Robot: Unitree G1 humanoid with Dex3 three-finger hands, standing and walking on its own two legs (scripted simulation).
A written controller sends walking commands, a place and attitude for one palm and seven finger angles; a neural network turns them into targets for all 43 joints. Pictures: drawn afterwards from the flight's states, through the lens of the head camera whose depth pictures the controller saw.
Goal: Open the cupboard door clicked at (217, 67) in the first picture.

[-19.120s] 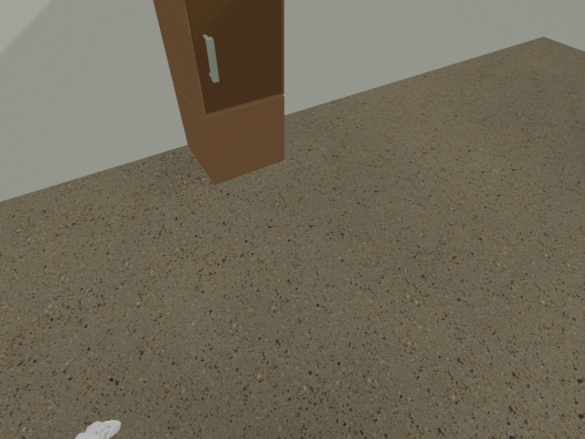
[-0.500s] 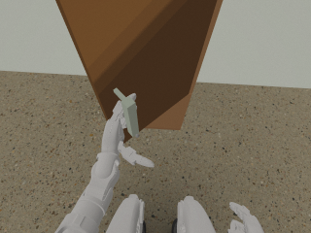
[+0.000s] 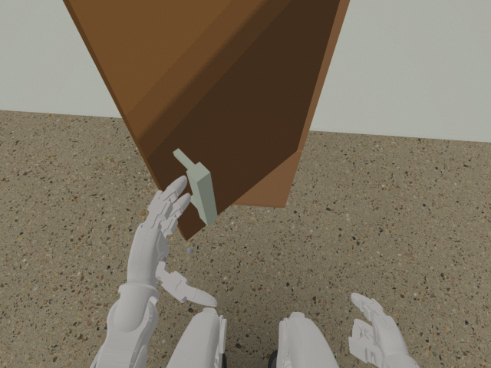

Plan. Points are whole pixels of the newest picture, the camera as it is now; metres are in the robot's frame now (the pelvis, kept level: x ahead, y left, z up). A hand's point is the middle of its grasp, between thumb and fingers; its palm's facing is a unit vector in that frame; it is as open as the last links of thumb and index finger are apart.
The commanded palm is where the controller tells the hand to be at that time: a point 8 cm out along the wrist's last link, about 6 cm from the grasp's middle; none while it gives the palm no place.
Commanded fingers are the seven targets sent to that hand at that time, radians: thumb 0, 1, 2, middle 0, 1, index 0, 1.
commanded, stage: slide the hand sideways off the handle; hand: left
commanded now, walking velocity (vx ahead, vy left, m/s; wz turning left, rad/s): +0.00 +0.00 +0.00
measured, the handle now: (196, 189) +0.39 +0.11 +0.02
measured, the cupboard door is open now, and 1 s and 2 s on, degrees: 47 47 47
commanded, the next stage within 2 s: draw the hand back to the body in 0.38 s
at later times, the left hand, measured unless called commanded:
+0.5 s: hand (151, 275) +0.25 +0.16 +0.01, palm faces -0.06 -1.00 -0.03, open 16.2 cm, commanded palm +0.23 +0.21 +0.02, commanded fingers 0.00 -0.50 0.30 -0.15 -0.30 -0.15 -0.30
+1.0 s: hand (85, 268) +0.23 +0.19 +0.13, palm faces -0.04 -1.00 -0.08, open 16.1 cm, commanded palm +0.20 +0.25 +0.14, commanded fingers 0.00 -0.25 0.41 -0.16 -0.30 -0.16 -0.30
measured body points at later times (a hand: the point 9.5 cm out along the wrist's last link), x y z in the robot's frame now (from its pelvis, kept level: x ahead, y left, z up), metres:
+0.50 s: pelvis +0.00 -0.01 -0.01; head +0.11 +0.00 +0.42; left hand +0.25 +0.21 +0.01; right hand +0.19 -0.25 -0.11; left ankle +0.02 +0.10 -0.60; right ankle +0.03 -0.10 -0.60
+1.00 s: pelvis +0.02 +0.01 +0.06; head +0.06 +0.02 +0.51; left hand +0.23 +0.24 +0.14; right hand +0.20 -0.22 +0.00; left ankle +0.02 +0.10 -0.60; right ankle +0.03 -0.10 -0.60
